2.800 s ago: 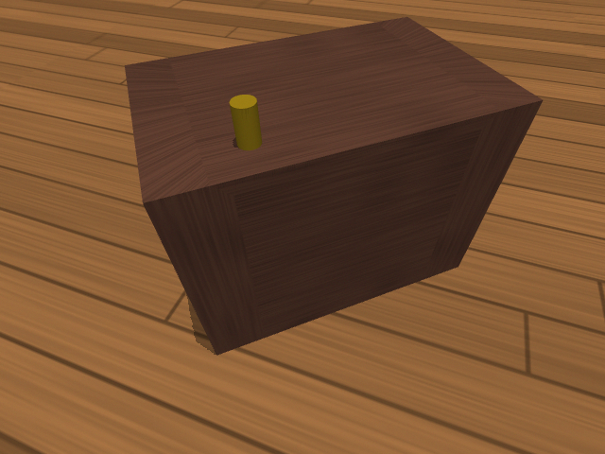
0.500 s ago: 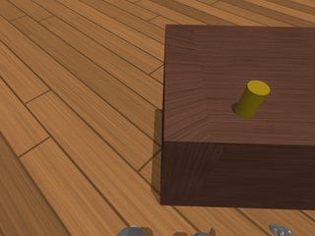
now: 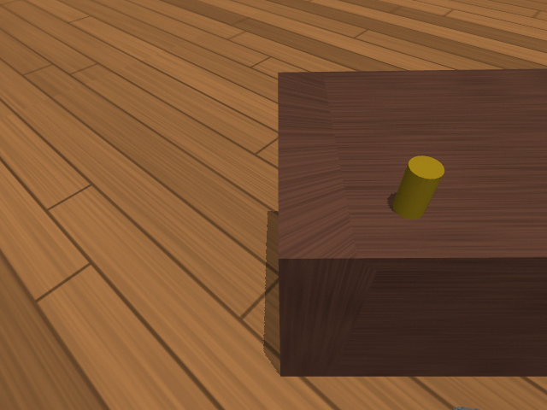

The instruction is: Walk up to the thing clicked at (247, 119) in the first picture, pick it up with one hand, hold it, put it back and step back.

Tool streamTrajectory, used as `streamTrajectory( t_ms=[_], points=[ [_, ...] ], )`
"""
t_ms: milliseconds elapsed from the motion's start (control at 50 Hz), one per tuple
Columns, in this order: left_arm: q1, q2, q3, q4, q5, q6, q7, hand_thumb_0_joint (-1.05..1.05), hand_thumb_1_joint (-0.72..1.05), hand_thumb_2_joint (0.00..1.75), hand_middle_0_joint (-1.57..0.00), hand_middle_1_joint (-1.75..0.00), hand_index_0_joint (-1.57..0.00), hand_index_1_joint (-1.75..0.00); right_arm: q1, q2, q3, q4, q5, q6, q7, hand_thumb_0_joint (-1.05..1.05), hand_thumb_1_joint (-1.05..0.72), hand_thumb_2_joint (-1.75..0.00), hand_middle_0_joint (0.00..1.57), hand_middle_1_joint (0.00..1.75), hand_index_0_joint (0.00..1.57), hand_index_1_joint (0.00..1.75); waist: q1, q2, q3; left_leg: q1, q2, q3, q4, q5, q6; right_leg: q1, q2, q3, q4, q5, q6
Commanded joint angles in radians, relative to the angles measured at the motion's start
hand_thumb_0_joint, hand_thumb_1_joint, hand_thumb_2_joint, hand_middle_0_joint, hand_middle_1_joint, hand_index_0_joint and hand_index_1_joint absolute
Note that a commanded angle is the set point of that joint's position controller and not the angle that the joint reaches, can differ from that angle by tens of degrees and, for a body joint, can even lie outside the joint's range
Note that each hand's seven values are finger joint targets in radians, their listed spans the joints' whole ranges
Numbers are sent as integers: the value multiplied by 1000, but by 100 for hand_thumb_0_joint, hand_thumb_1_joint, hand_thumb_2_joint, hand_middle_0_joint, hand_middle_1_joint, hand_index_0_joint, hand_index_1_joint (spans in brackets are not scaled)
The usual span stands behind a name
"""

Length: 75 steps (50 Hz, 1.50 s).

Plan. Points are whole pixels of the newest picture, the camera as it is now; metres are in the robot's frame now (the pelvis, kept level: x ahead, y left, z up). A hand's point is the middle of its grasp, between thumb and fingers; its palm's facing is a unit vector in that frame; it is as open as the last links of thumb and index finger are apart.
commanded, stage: walk up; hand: right
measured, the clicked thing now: (416, 188) +0.48 -0.24 +0.04
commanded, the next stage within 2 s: stand in 0.68 s
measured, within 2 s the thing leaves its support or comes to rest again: neither
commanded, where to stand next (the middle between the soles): +0.06 -0.02 m, yaw -2 degrees
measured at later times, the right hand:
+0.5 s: hand out of the picture +0.11 -0.25 -0.14, palm faces -0.02 +0.94 -0.34, open 7.4 cm
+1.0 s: hand out of the picture +0.11 -0.26 -0.14, palm faces -0.02 +0.94 -0.33, open 7.4 cm
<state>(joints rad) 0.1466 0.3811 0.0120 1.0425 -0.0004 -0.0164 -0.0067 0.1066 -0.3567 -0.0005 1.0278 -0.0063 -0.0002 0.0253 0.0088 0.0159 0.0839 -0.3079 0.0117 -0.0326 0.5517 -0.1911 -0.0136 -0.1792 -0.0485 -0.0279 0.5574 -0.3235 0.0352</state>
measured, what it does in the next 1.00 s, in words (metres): stands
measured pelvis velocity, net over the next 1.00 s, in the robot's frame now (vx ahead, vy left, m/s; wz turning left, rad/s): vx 0.03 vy -0.01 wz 0.00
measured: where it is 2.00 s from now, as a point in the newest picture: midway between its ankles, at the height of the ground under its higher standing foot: outside the picture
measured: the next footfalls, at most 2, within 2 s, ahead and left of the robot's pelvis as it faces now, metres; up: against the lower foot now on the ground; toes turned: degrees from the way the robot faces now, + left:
none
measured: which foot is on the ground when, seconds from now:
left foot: down 0.00-1.00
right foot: down 0.00-1.00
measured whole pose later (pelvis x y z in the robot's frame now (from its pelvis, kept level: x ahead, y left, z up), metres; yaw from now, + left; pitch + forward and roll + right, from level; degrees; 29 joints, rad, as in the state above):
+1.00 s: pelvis +0.03 -0.01 +0.02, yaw +0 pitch -2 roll +0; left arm 0.12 0.35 0.01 1.15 0.01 -0.01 -0.01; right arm 0.08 -0.35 0.00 1.15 -0.01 -0.01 0.01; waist 0.00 0.00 0.05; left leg -0.20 0.02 -0.03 0.36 -0.13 -0.02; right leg -0.06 -0.04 -0.04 0.34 -0.24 0.03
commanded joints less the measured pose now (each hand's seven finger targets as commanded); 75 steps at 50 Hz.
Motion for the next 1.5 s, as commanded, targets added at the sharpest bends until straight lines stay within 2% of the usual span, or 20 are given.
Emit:
streamTrajectory(
  t_ms=[0, 20, 60, 100, 180, 260, 360, 460, 640, 660, 720, 860, 960, 1040, 1060, 1120, 1320, 1360, 1440, 1480],
  points=[
    [-63, 207, 40, -41, -1, -20, 8, 0, 90, 90, -20, -30, -20, -30, -82, -222, -45, -40, 3, -29, -14, 0, -90, -90, 20, 30, 20, 30, 3, -2, -80, 69, 94, -136, -176, -79, 54, -37, -78, 97, -201, -15, -76],
    [-66, 208, 40, -35, -1, -19, 7, 0, 90, 90, -20, -30, -20, -30, -81, -222, -43, -33, 3, -29, -14, 0, -90, -90, 20, 30, 20, 30, 3, -2, -83, 63, 95, -139, -188, -88, 52, -21, -75, 92, -203, -6, -74],
    [-66, 206, 38, -23, 1, -19, 7, 0, 90, 90, -20, -30, -20, -30, -83, -221, -42, -19, 3, -32, -15, 0, -90, -90, 20, 30, 20, 30, 4, 8, -124, 87, 101, -135, -192, -27, 51, 25, -75, 80, -201, 57, -71],
    [-74, 204, 37, -10, -3, -17, 6, 0, 90, 90, -20, -30, -20, -30, -84, -219, -40, -5, 4, -31, -17, 0, -90, -90, 20, 30, 20, 30, 3, 13, -109, 82, 98, -130, -210, -28, 44, 24, -75, 79, -212, 71, -66],
    [-90, 201, 37, 8, -3, -17, 7, 0, 90, 90, -20, -30, -20, -30, -85, -211, -37, 20, 6, -31, -19, 0, -90, -90, 20, 30, 20, 30, 2, 18, -126, 100, 102, -120, -215, 67, 38, 67, -81, 71, -235, 129, -63],
    [-111, 203, 35, 20, 0, -15, 8, 0, 90, 90, -20, -30, -20, -30, -82, -210, -40, 36, 5, -28, -21, 0, -90, -90, 20, 30, 20, 30, -9, 13, -122, 113, 95, -108, -222, 64, 32, 66, -85, 67, -252, 148, -58],
    [-105, 196, 36, 31, 2, -12, 8, 0, 90, 90, -20, -30, -20, -30, -97, -210, -41, 40, 4, -29, -23, 0, -90, -90, 20, 30, 20, 30, -4, 19, -140, 137, 105, -104, -229, 114, 37, 83, -85, 54, -258, 185, -53],
    [-110, 191, 35, 40, 4, -10, 8, 0, 90, 90, -20, -30, -20, -30, -101, -211, -43, 45, 3, -26, -24, 0, -90, -90, 20, 30, 20, 30, -8, 10, -116, 129, 103, -104, -244, 76, 35, 67, -83, 56, -276, 159, -50],
    [-98, 188, 40, 47, 7, -12, 8, 0, 90, 90, -20, -30, -20, -30, -105, -200, -44, 43, 4, -25, -24, 0, -90, -90, 20, 30, 20, 30, -8, -1, -129, 154, 103, -96, -237, 137, 30, 77, -86, 48, -290, 174, -44],
    [-91, 191, 36, 53, 13, -14, 10, 0, 90, 90, -20, -30, -20, -30, -87, -202, -43, 51, -1, -28, -24, 0, -90, -90, 20, 30, 20, 30, -14, -24, -133, 169, 109, -99, -246, 116, 28, 60, -93, 62, -292, 121, -44],
    [-84, 181, 33, 53, 14, -14, 9, 0, 90, 90, -20, -30, -20, -30, -83, -215, -47, 55, -1, -29, -24, 0, -90, -90, 20, 30, 20, 30, -16, 0, -115, 154, 110, -105, -252, 65, 32, 50, -91, 64, -302, 98, -46],
    [-69, 193, 36, 51, 8, -18, 11, 0, 90, 90, -20, -30, -20, -30, -82, -201, -41, 56, 2, -36, -25, 0, -90, -90, 20, 30, 20, 30, -10, -12, -135, 202, 116, -89, -225, 247, 31, 67, -97, 66, -285, 205, -45],
    [-56, 186, 36, 52, 10, -14, 12, 0, 90, 90, -20, -30, -20, -30, -78, -205, -39, 59, 2, -32, -27, 0, -90, -90, 20, 30, 20, 30, -11, -2, -110, 184, 110, -86, -236, 179, 29, 64, -92, 64, -295, 180, -44],
    [-63, 190, 38, 46, 10, -13, 12, 0, 90, 90, -20, -30, -20, -30, -75, -207, -37, 58, 2, -32, -28, 0, -90, -90, 20, 30, 20, 30, -11, -4, -114, 193, 113, -82, -233, 214, 25, 66, -95, 67, -289, 194, -45],
    [-57, 186, 37, 48, 10, -12, 12, 0, 90, 90, -20, -30, -20, -30, -71, -213, -37, 61, 2, -31, -29, 0, -90, -90, 20, 30, 20, 30, -11, 8, -112, 188, 111, -80, -235, 180, 25, 67, -93, 69, -298, 182, -44],
    [-59, 190, 37, 41, 11, -13, 14, 0, 90, 90, -20, -30, -20, -30, -74, -209, -38, 59, 2, -30, -29, 0, -90, -90, 20, 30, 20, 30, -8, -13, -123, 194, 116, -79, -223, 237, 26, 79, -96, 65, -294, 217, -44],
    [-64, 190, 39, 36, 10, -10, 13, 0, 90, 90, -20, -30, -20, -30, -63, -211, -34, 63, 2, -28, -30, 0, -90, -90, 20, 30, 20, 30, -12, -8, -116, 192, 114, -74, -232, 213, 24, 87, -94, 68, -299, 213, -47],
    [-61, 190, 38, 36, 8, -12, 14, 0, 90, 90, -20, -30, -20, -30, -64, -209, -32, 61, 4, -31, -29, 0, -90, -90, 20, 30, 20, 30, -9, -8, -123, 201, 118, -73, -224, 263, 27, 98, -97, 67, -297, 258, -44],
    [-69, 193, 40, 33, 10, -11, 14, 0, 90, 90, -20, -30, -20, -30, -62, -206, -31, 58, 3, -28, -30, 0, -90, -90, 20, 30, 20, 30, -14, -14, -105, 194, 113, -70, -234, 201, 24, 81, -93, 68, -306, 211, -44],
    [-66, 188, 39, 33, 9, -8, 14, 0, 90, 90, -20, -30, -20, -30, -67, -212, -33, 59, 3, -28, -31, 0, -90, -90, 20, 30, 20, 30, -10, -4, -102, 194, 114, -75, -240, 207, 23, 77, -90, 63, -304, 195, -45]
  ],
)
